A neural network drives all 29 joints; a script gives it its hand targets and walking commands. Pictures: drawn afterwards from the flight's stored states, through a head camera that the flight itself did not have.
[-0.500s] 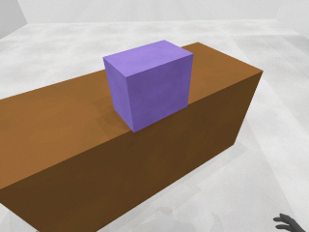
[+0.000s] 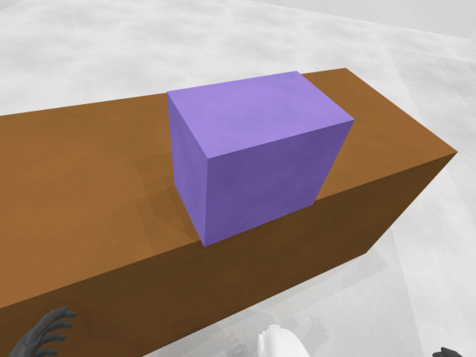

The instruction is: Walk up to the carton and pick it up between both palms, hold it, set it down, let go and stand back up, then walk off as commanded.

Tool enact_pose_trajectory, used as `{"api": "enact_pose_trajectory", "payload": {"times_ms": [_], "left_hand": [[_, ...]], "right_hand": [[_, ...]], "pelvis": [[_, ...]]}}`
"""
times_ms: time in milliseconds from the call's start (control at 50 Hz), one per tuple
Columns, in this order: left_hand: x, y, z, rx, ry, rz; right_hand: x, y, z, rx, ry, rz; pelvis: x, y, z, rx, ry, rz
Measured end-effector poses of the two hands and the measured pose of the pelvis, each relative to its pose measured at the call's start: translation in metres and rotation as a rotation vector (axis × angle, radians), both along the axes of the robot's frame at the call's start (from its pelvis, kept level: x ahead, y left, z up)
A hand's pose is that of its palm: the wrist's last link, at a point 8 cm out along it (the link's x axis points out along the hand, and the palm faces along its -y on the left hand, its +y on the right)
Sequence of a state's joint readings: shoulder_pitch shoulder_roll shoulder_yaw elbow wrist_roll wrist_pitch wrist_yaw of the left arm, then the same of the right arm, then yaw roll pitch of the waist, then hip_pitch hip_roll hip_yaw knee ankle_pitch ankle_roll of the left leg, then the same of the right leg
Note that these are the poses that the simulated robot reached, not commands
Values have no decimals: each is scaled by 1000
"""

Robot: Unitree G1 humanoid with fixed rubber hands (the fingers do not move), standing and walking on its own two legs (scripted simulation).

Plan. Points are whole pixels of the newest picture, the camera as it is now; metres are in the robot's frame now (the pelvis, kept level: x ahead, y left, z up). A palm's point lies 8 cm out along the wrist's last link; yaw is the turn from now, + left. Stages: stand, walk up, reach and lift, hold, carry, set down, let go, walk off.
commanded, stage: walk up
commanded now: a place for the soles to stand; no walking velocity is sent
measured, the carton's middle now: (251, 157) +0.50 -0.04 +0.06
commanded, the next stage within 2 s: none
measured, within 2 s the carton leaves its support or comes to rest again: neither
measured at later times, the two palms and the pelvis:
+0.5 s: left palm out of the picture +0.13 +0.21 -0.07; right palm (425, 245) +0.34 -0.40 -0.02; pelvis +0.12 -0.13 -0.01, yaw +14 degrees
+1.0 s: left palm (131, 329) +0.20 +0.16 -0.02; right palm (414, 221) +0.43 -0.44 -0.05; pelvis +0.18 -0.19 +0.01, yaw +23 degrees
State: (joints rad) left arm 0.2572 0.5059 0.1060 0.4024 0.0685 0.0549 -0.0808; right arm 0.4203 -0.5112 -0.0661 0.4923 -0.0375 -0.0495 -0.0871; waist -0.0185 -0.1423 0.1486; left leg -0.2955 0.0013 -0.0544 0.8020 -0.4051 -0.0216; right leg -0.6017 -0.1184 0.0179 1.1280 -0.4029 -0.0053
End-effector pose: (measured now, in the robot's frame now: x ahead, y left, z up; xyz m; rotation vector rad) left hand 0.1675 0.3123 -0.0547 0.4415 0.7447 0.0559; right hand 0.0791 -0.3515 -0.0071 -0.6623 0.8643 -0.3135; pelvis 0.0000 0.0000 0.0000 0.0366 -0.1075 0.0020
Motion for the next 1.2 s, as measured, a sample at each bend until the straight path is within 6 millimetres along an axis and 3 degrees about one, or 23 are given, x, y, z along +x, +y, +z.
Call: {"api": "enact_pose_trajectory", "payload": {"times_ms": [60, 120, 180, 260, 340, 440, 500, 600, 680, 780, 1000, 1200], "left_hand": [[32, -22, 5, 14, -18, -10], [32, -32, 4, 57, 4, 57], [19, -44, -5, 84, 32, 138], [-11, -66, -3, 42, 58, 282], [-38, -84, 1, 22, 87, 375], [-50, -93, -10, -8, 87, 447], [-42, -103, -20, -42, 99, 472], [-6, -123, -17, -49, 88, 437], [16, -141, -13, -20, 72, 414], [30, -153, 5, 19, 21, 435], [30, -151, 32, 59, 5, 495], [15, -139, 28, 22, 21, 567]], "right_hand": [[3, -33, -8, -23, 58, -22], [23, -66, -28, -20, 101, -15], [64, -90, -54, -1, 109, 12], [135, -80, -60, 69, 60, 101], [204, -57, -42, 125, -22, 237], [256, -43, -20, 120, -95, 356], [266, -50, -14, 100, -116, 365], [274, -76, -6, 88, -103, 357], [291, -97, -16, 121, -69, 357], [313, -104, -33, 169, 0, 377], [348, -87, -46, 232, 29, 441], [343, -79, -42, 222, 80, 429]], "pelvis": [[20, -23, -5, -7, 9, 26], [44, -51, -15, -15, 19, 53], [64, -78, -28, -48, 14, 91], [79, -96, -18, -46, -1, 150], [93, -108, -4, -41, 1, 186], [110, -118, -5, -39, 5, 236], [120, -127, -5, -14, -1, 250], [139, -149, 0, -19, 5, 280], [153, -169, -3, -56, 7, 299], [166, -182, -1, -39, 20, 348], [177, -189, 9, -32, 38, 400], [174, -183, 17, -45, 41, 419]]}}
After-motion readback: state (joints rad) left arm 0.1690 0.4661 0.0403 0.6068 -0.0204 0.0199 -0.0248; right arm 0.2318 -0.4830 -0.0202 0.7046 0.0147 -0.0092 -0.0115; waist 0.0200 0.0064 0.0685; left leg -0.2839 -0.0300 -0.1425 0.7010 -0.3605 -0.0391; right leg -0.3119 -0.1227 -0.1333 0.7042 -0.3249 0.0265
